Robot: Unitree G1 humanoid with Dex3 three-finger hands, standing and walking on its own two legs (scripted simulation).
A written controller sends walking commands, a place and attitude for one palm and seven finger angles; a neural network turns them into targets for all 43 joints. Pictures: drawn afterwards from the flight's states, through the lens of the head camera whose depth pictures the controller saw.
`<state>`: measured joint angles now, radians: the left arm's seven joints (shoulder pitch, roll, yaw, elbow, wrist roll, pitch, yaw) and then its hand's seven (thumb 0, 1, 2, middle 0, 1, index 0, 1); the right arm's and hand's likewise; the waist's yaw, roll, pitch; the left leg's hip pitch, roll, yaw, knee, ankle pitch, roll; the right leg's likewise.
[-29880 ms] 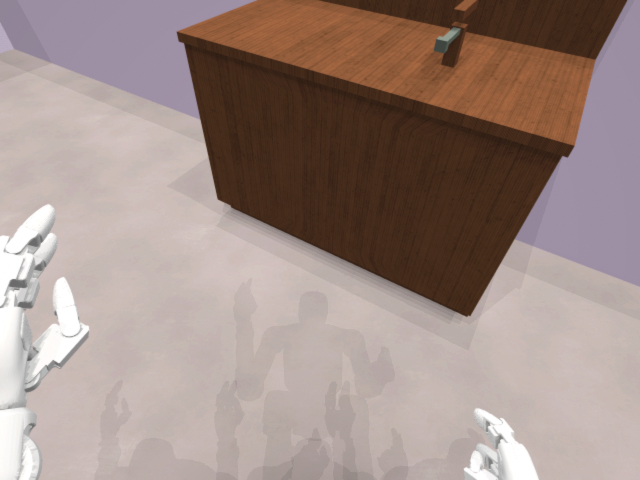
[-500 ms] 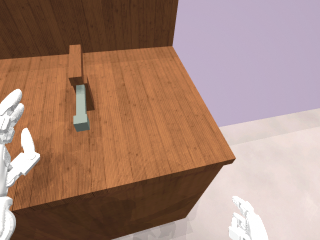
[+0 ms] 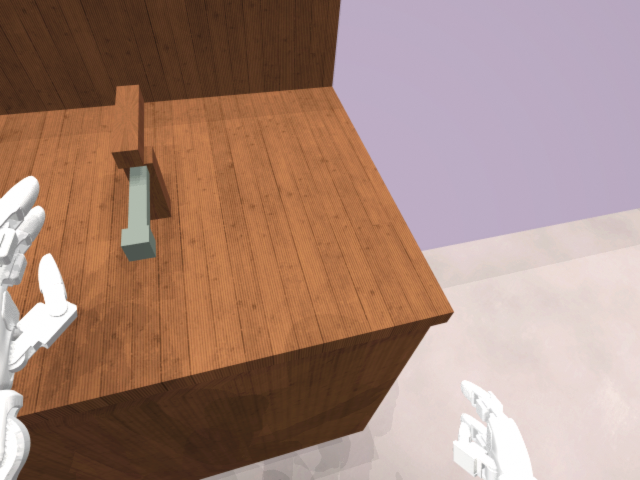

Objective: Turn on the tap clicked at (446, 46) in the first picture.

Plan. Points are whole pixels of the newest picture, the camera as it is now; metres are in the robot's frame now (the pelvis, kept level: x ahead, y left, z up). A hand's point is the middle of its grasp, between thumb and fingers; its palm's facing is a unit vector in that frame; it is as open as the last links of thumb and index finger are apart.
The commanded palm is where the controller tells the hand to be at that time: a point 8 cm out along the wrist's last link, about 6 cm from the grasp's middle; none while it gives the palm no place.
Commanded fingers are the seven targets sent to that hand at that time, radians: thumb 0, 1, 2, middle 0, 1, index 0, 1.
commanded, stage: shuffle to correct the standing spot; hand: left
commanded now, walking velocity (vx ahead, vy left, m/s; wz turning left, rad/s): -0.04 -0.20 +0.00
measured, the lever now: (139, 243) +0.32 +0.24 +0.12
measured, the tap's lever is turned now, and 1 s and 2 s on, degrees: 0 0 0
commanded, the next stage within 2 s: none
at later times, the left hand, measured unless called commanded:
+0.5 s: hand (145, 322) +0.21 +0.18 +0.16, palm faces +0.33 -0.86 -0.39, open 7.4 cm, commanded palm +0.16 +0.22 +0.17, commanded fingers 0.00 0.90 0.90 -0.20 -0.30 -0.20 -0.30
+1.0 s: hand (136, 328) +0.21 +0.19 +0.16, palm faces +0.35 -0.85 -0.39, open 7.4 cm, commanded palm +0.15 +0.23 +0.17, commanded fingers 0.00 0.90 0.90 -0.20 -0.30 -0.20 -0.30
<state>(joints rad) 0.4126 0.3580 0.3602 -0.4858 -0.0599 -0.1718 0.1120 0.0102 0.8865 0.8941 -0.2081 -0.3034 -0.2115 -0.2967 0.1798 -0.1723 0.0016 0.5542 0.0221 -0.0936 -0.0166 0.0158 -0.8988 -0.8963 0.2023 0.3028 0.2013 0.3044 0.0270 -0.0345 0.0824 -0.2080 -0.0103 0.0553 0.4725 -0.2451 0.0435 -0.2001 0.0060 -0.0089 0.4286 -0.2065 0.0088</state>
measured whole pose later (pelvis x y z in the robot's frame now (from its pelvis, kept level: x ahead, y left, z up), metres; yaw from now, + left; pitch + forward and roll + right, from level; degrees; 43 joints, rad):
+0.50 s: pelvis +0.00 -0.05 -0.01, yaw +0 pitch +0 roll -1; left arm 0.49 0.38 0.37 -0.55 -0.10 -0.15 0.10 0.01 0.88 0.89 -0.21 -0.30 -0.21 -0.30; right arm 0.21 -0.22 -0.04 0.57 0.02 -0.07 -0.04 0.02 -0.90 -0.90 0.20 0.30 0.20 0.30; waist 0.00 0.00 0.06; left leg -0.29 0.07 0.02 0.56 -0.28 -0.03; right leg -0.27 0.09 -0.05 0.48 -0.22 -0.08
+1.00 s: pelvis +0.00 -0.06 -0.01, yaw +0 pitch +0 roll -1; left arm 0.50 0.39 0.38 -0.58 -0.10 -0.14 0.10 0.01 0.88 0.89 -0.21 -0.30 -0.21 -0.30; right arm 0.19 -0.19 -0.02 0.56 0.02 -0.07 -0.04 0.02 -0.90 -0.90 0.20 0.30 0.20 0.30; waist 0.01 -0.01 0.07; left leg -0.29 0.07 0.01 0.56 -0.28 -0.04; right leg -0.26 0.09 -0.05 0.49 -0.23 -0.07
